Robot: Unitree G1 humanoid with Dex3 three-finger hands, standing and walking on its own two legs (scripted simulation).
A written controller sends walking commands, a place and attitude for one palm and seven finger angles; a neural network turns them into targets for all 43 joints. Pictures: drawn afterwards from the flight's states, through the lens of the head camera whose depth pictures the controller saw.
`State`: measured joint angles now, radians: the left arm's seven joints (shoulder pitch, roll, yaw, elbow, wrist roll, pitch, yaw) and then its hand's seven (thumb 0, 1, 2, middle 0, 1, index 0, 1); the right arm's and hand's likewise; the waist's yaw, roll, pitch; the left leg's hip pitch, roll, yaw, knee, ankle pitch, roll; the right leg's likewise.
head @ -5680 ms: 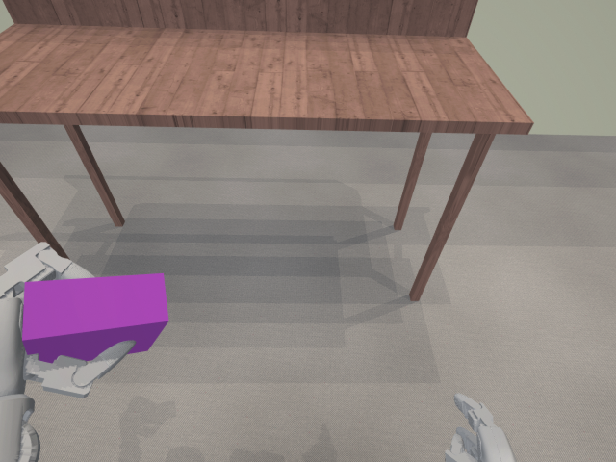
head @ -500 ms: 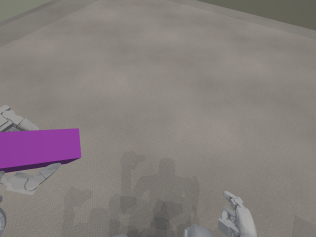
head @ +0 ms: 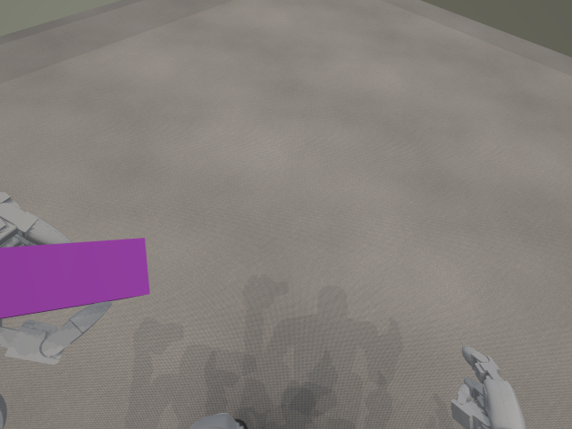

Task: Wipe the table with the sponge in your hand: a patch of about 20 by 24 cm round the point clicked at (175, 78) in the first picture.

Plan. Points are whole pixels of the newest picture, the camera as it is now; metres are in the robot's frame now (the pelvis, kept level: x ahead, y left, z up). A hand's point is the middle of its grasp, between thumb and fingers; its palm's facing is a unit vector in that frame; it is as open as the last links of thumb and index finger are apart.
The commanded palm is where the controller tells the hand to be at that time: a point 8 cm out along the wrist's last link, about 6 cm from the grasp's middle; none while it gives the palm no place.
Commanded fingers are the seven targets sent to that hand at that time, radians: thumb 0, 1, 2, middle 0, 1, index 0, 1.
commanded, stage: walk around to get in front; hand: left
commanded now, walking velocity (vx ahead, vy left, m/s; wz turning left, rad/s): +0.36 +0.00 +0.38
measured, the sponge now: (88, 277) +0.22 +0.21 +0.18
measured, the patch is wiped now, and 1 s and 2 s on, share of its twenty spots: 0.00 0.00 0.00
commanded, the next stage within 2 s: turn to face it in 0.58 s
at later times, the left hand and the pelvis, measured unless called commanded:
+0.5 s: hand (93, 234) +0.26 +0.22 +0.18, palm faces +0.60 -0.68 -0.42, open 9.2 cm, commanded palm +0.19 +0.25 +0.19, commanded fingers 0.00 0.10 1.30 -1.20 -1.60 -1.20 -1.60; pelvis +0.11 -0.06 +0.01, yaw +15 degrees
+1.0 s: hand (100, 176) +0.31 +0.22 +0.21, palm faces +0.65 -0.62 -0.44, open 9.2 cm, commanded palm +0.26 +0.25 +0.19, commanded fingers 0.00 0.10 1.30 -1.20 -1.60 -1.20 -1.60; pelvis +0.19 -0.07 +0.01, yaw +18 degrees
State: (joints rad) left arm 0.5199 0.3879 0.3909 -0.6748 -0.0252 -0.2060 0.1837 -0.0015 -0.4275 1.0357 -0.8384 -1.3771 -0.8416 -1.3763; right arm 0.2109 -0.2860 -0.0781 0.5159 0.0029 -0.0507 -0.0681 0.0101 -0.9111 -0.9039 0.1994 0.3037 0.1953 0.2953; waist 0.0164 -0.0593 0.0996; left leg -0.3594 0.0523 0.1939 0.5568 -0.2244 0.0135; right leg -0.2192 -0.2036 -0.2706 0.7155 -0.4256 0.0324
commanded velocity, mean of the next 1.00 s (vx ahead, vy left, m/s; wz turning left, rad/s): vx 0.19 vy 0.00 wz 0.12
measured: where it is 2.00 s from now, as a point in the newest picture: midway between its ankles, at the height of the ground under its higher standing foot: outside the picture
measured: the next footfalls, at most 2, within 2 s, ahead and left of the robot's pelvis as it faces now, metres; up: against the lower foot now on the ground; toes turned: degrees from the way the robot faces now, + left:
right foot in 0.34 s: +0.16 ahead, -0.16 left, +0.00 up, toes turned +0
left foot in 0.72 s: +0.22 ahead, +0.11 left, +0.00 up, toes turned +30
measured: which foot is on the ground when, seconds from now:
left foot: down 0.00-0.36, up 0.38-0.70, down 0.72-1.00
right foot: down 0.00-0.00, up 0.02-0.32, down 0.34-0.70, up 0.72-1.00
